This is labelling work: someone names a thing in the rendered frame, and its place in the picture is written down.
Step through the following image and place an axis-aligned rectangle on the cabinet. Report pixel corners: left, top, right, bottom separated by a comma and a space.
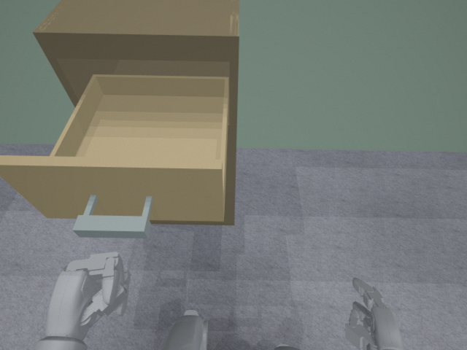
33, 0, 239, 225

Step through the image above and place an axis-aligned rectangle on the robot left thigh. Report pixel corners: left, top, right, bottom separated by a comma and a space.
161, 315, 208, 350

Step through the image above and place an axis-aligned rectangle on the handle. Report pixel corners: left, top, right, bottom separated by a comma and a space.
73, 195, 153, 238

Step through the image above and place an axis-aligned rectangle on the left robot shin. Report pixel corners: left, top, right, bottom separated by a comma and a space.
184, 310, 198, 316

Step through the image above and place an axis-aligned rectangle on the robot right hand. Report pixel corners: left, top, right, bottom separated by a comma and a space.
345, 278, 405, 350

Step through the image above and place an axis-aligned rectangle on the drawer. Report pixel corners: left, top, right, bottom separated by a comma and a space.
0, 74, 229, 222

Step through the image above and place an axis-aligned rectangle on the robot left hand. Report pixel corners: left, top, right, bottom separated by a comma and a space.
45, 252, 131, 341

